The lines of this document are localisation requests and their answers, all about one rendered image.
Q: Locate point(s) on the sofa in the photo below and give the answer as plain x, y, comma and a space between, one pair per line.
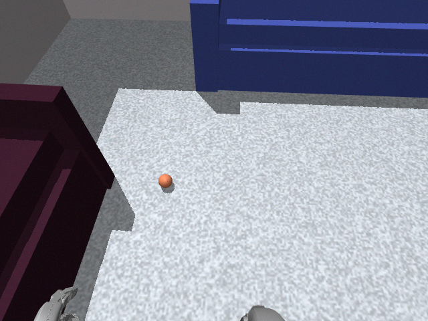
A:
345, 47

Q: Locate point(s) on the armchair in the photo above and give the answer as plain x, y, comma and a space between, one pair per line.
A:
53, 179

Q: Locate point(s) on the ball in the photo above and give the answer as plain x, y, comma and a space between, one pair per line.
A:
165, 180

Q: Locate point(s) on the left robot hand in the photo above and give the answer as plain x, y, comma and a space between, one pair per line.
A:
52, 310

